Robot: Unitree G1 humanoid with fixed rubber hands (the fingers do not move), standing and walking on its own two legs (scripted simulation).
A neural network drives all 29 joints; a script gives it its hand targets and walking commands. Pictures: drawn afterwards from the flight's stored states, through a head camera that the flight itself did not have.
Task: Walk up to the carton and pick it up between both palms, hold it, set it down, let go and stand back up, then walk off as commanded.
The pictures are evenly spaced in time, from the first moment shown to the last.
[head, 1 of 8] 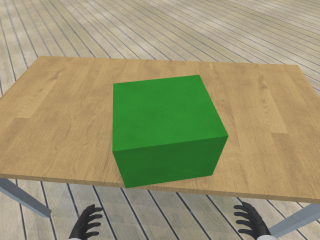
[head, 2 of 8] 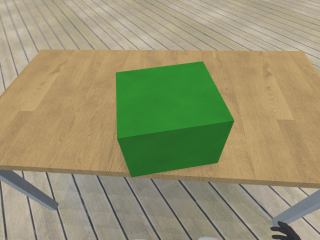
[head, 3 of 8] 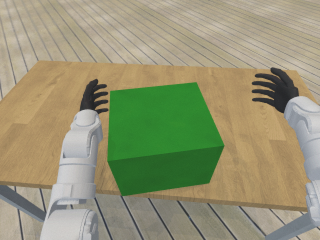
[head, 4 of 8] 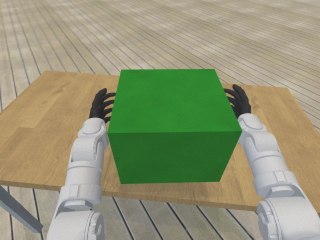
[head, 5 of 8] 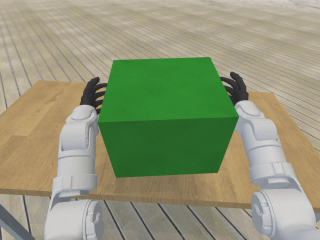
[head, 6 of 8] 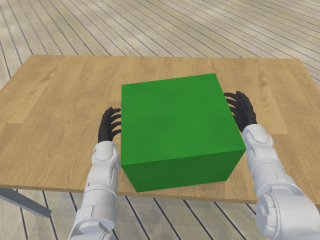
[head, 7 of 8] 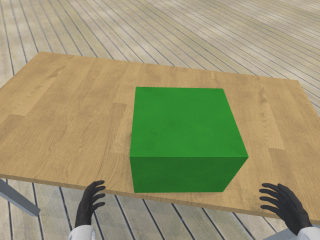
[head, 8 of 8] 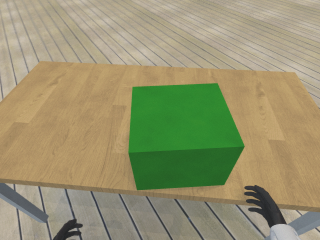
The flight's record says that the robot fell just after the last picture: no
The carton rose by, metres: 0.17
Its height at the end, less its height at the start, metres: +0.00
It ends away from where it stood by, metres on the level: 0.06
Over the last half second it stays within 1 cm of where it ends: yes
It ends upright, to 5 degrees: yes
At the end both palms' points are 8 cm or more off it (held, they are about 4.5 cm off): yes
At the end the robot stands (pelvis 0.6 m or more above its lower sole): yes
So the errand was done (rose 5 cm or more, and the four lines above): yes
